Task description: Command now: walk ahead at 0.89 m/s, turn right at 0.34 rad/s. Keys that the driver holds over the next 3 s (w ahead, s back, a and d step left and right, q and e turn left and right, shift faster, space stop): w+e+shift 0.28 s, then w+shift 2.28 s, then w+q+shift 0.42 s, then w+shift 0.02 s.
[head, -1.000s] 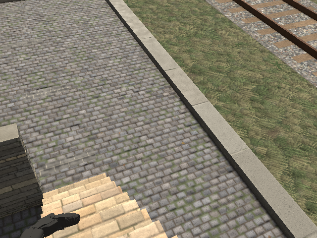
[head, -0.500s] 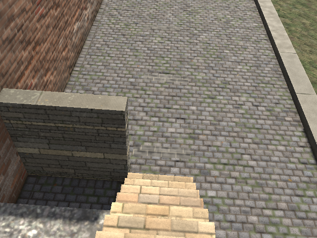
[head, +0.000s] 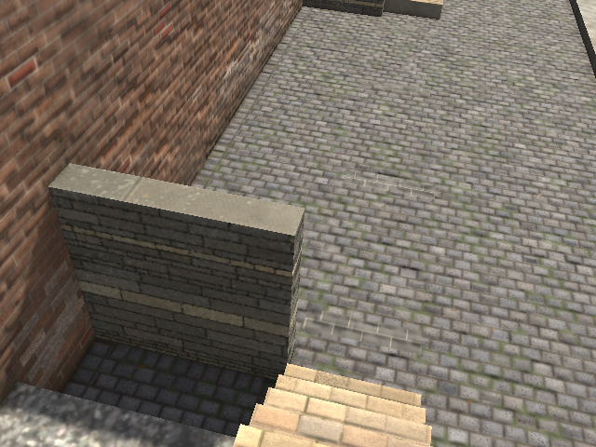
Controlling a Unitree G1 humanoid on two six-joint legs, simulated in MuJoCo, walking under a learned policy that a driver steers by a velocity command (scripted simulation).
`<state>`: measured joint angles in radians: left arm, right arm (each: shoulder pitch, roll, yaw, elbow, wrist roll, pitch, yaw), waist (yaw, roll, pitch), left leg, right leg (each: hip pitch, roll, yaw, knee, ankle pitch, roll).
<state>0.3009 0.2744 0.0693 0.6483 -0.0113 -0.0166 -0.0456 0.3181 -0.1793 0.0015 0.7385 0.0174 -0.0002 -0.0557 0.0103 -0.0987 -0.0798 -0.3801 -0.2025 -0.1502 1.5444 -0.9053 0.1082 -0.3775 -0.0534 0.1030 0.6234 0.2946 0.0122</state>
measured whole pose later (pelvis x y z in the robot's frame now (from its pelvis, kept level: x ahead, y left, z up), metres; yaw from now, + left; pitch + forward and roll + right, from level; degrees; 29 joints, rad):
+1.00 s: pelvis +0.51 -0.12 -0.51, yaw -22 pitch +1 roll -1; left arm 0.53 0.21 0.04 0.85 0.03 -0.05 -0.04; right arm 0.15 -0.24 -0.04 0.69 0.04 -0.03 -0.02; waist 0.05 -0.01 -0.02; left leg -0.83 -0.10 -0.22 1.80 -0.47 0.03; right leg -0.36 0.01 0.01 0.80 -0.40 -0.06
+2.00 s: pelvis +1.06 -0.26 -1.03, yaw -21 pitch -1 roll -3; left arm 0.57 0.14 0.00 0.90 -0.02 -0.03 0.08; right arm 0.08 -0.18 -0.02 0.64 0.02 0.00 0.05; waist 0.09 0.08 -0.02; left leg -0.63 0.07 -0.19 0.77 0.42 0.01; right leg -0.30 0.01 0.00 1.20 -0.88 0.04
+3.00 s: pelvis +1.63 -0.33 -1.58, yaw -5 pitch +1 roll +0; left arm 0.05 0.24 0.06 0.61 -0.02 -0.09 0.02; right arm 0.54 -0.23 -0.07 0.90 -0.02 0.00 0.02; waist -0.09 -0.01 0.02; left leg -0.35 -0.12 -0.15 0.84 -0.37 0.19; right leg -0.83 -0.02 0.11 1.84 -0.52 0.05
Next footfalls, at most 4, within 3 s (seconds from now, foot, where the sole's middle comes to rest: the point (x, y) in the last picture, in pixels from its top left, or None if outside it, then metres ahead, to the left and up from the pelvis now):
0.46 left None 0.34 0.13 -1.04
0.88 right None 0.48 -0.25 -1.25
1.26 left None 0.77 -0.01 -1.47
1.68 right None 0.92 -0.37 -1.68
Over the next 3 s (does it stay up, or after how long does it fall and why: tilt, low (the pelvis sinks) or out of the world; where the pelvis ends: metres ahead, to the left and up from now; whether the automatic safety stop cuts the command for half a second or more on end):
stays up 1.63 -0.33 -1.58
